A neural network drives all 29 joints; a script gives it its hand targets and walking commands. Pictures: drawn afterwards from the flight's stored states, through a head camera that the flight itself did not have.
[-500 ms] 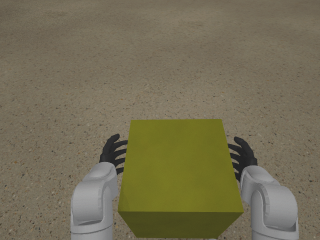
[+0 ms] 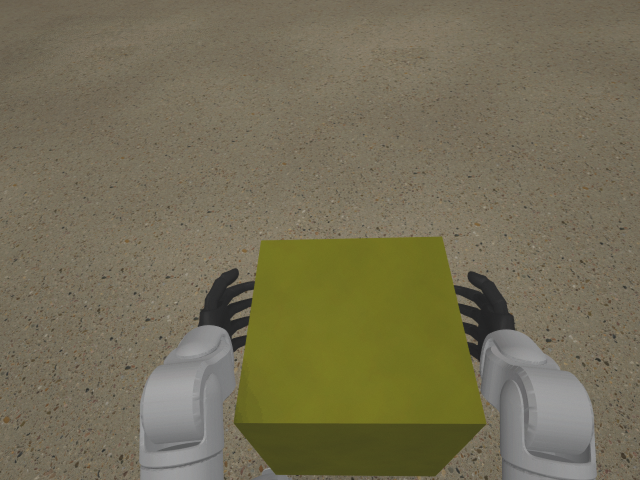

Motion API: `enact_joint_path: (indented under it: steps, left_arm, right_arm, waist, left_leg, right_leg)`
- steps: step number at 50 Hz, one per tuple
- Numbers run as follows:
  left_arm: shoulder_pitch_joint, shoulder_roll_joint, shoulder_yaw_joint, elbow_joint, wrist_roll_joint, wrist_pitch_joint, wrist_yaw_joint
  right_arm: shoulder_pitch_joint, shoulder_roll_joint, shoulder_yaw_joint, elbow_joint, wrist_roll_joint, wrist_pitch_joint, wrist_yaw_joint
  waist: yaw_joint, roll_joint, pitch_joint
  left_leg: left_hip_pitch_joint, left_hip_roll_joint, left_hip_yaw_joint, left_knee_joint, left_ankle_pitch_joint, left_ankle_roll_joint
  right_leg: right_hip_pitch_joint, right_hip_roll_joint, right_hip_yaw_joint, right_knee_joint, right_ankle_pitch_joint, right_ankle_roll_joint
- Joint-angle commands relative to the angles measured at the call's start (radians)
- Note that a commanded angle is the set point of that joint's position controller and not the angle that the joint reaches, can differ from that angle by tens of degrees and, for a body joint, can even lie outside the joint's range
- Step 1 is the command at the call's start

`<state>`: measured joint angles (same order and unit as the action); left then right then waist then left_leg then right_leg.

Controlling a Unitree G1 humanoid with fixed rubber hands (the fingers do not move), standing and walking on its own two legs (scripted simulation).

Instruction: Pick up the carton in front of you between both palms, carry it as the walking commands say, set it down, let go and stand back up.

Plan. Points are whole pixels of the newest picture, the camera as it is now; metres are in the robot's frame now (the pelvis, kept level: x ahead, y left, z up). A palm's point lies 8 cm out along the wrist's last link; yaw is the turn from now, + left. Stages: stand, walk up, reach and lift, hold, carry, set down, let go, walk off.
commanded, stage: carry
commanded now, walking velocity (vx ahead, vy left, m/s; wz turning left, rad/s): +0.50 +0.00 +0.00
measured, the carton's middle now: (352, 364) +0.27 +0.00 +0.01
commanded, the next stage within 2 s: none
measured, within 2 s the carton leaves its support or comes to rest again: neither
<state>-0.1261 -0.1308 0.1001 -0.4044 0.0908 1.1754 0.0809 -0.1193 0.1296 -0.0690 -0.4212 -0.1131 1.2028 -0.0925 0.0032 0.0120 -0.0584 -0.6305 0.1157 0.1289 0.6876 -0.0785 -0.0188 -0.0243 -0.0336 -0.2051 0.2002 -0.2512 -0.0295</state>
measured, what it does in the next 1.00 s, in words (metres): walks ahead: left foot, then right foot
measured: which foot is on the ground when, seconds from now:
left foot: up 0.00-0.12, down 0.14-0.64, up 0.66-0.86, down 0.88-1.00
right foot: down 0.00-0.16, up 0.18-0.58, down 0.60-1.00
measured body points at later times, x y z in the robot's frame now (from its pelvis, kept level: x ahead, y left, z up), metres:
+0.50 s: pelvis +0.34 +0.04 +0.00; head +0.36 +0.06 +0.45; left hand +0.62 +0.19 +0.08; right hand +0.61 -0.12 +0.08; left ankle +0.26 +0.11 -0.75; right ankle +0.46 -0.12 -0.70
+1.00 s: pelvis +0.56 +0.02 -0.01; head +0.54 +0.02 +0.44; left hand +0.83 +0.17 +0.07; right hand +0.83 -0.13 +0.07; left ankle +0.51 +0.14 -0.75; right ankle +0.56 -0.07 -0.75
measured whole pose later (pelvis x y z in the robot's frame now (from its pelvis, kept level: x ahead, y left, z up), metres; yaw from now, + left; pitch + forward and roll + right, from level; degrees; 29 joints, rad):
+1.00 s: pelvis +0.56 +0.02 -0.01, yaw +0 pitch +3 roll +0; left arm -0.14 -0.13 0.11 -0.31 0.12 1.15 0.07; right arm -0.14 0.13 -0.09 -0.32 -0.13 1.18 -0.08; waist 0.00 0.01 -0.11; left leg -0.20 0.07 0.13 0.46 -0.31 -0.02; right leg -0.28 -0.04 -0.22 0.45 -0.23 -0.03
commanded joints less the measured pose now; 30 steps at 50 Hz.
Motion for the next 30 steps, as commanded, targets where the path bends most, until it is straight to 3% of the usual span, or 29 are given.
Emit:
enact_joint_path:
  steps: [1, 3, 5, 6, 7, 8, 9, 10, 12, 14, 19, 22, 25, 28, 30]
  left_arm:
    - [-0.380, -0.846, -0.685, -0.046, -0.382, 0.035, -0.261]
    - [-0.376, -0.828, -0.679, -0.035, -0.368, 0.049, -0.254]
    - [-0.388, -0.817, -0.678, -0.032, -0.363, 0.060, -0.250]
    - [-0.402, -0.813, -0.682, -0.034, -0.365, 0.066, -0.250]
    - [-0.422, -0.804, -0.685, -0.035, -0.368, 0.069, -0.249]
    - [-0.448, -0.824, -0.700, -0.051, -0.380, 0.079, -0.246]
    - [-0.444, -0.816, -0.705, -0.043, -0.374, 0.079, -0.251]
    - [-0.465, -0.857, -0.711, -0.020, -0.376, 0.067, -0.253]
    - [-0.492, -0.927, -0.729, -0.025, -0.392, 0.041, -0.256]
    - [-0.485, -0.968, -0.741, -0.025, -0.395, 0.022, -0.251]
    - [-0.423, -0.967, -0.753, -0.032, -0.369, -0.001, -0.230]
    - [-0.420, -0.931, -0.752, -0.056, -0.372, 0.010, -0.223]
    - [-0.407, -0.891, -0.746, -0.054, -0.374, 0.033, -0.224]
    - [-0.409, -0.863, -0.737, -0.043, -0.382, 0.054, -0.234]
    - [-0.418, -0.857, -0.727, -0.031, -0.378, 0.061, -0.242]
  right_arm:
    - [-0.452, 0.872, 0.716, -0.072, 0.400, 0.002, 0.227]
    - [-0.458, 0.848, 0.707, -0.065, 0.406, 0.021, 0.233]
    - [-0.455, 0.834, 0.691, -0.046, 0.407, 0.032, 0.238]
    - [-0.445, 0.831, 0.680, -0.029, 0.403, 0.035, 0.240]
    - [-0.447, 0.827, 0.671, -0.022, 0.400, 0.037, 0.243]
    - [-0.452, 0.813, 0.654, 0.004, 0.390, 0.033, 0.250]
    - [-0.418, 0.842, 0.656, 0.041, 0.399, 0.026, 0.253]
    - [-0.450, 0.873, 0.660, 0.014, 0.406, 0.019, 0.256]
    - [-0.487, 0.943, 0.670, -0.008, 0.419, 0.000, 0.260]
    - [-0.503, 0.968, 0.678, -0.026, 0.428, -0.015, 0.264]
    - [-0.446, 0.937, 0.681, -0.042, 0.429, -0.025, 0.278]
    - [-0.440, 0.893, 0.672, -0.065, 0.428, -0.015, 0.275]
    - [-0.404, 0.848, 0.651, -0.049, 0.405, 0.002, 0.267]
    - [-0.391, 0.829, 0.638, -0.030, 0.380, 0.017, 0.259]
    - [-0.410, 0.820, 0.637, -0.025, 0.379, 0.025, 0.259]
  waist:
    - [0.017, -0.157, -0.136]
    - [0.017, -0.171, -0.109]
    - [0.005, -0.186, -0.153]
    - [-0.015, -0.147, -0.207]
    - [-0.032, -0.071, -0.273]
    - [-0.035, 0.163, -0.406]
    - [-0.028, 0.306, -0.404]
    - [-0.024, 0.225, -0.370]
    - [-0.019, 0.057, -0.332]
    - [-0.009, 0.077, -0.330]
    - [-0.012, 0.124, -0.269]
    - [-0.009, 0.126, -0.211]
    - [-0.014, 0.139, -0.173]
    - [-0.017, 0.159, -0.175]
    - [0.001, 0.111, -0.207]
  left_leg:
    - [0.016, -0.043, 0.068, -0.136, 0.079, 0.016]
    - [0.074, -0.054, 0.077, -0.199, 0.105, 0.037]
    - [0.248, -0.098, 0.120, -0.229, 0.072, 0.049]
    - [0.424, -0.143, 0.166, -0.282, 0.035, 0.049]
    - [0.649, -0.069, 0.076, -0.275, -0.040, 0.047]
    - [0.947, 0.244, -0.392, -0.313, -0.191, 0.195]
    - [0.967, 0.328, -0.666, -0.469, -0.099, 0.259]
    - [0.919, 0.308, -0.538, -0.452, 0.021, 0.250]
    - [0.782, 0.255, -0.333, -0.425, 0.202, 0.185]
    - [0.698, 0.203, -0.214, -0.468, 0.111, 0.130]
    - [0.725, 0.165, -0.095, -0.530, 0.111, 0.148]
    - [0.737, 0.128, -0.010, -0.485, 0.370, 0.134]
    - [0.736, 0.099, 0.062, -0.439, 0.582, 0.111]
    - [0.718, 0.088, 0.095, -0.330, 0.583, 0.076]
    - [0.626, 0.048, 0.129, -0.153, 0.562, 0.013]
  right_leg:
    - [0.157, -0.204, 0.059, -0.032, 0.475, -0.083]
    - [0.171, -0.205, 0.039, -0.008, 0.555, -0.062]
    - [0.165, -0.194, -0.005, 0.136, 0.728, -0.030]
    - [0.113, -0.153, -0.054, 0.311, 0.734, -0.005]
    - [-0.044, -0.126, -0.036, 0.502, 0.521, 0.016]
    - [-0.363, -0.043, 0.012, 0.840, 0.249, 0.066]
    - [-0.564, 0.065, 0.097, 1.042, -0.213, 0.063]
    - [-0.609, -0.007, 0.195, 1.143, -0.204, 0.036]
    - [-0.599, -0.086, 0.209, 1.066, -0.103, 0.009]
    - [-0.541, -0.101, 0.186, 0.948, -0.017, 0.013]
    - [-0.626, -0.091, 0.108, 0.717, 0.081, 0.051]
    - [-0.626, -0.065, 0.057, 0.559, 0.137, 0.064]
    - [-0.552, -0.011, -0.002, 0.382, 0.239, 0.053]
    - [-0.389, 0.027, -0.040, 0.269, 0.352, 0.043]
    - [-0.133, 0.039, -0.058, 0.090, 0.512, 0.044]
